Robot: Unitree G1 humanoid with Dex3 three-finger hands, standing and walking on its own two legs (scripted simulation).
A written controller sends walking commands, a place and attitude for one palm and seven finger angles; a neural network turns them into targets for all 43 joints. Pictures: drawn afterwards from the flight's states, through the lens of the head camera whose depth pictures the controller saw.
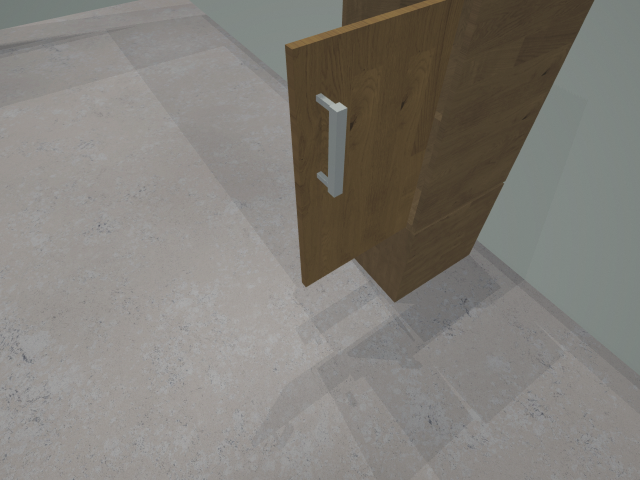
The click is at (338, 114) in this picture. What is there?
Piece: cupboard door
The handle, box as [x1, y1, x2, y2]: [316, 93, 346, 197]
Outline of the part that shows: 320,93 316,95 316,101 329,111 328,176 327,177 320,171 317,173 317,177 328,187 328,192 334,197 342,192 346,107 339,102 335,104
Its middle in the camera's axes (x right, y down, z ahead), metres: +0.01 -0.15 +0.64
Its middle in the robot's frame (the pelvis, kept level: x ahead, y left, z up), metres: +0.60 +0.02 +0.07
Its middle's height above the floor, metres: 0.85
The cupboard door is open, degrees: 92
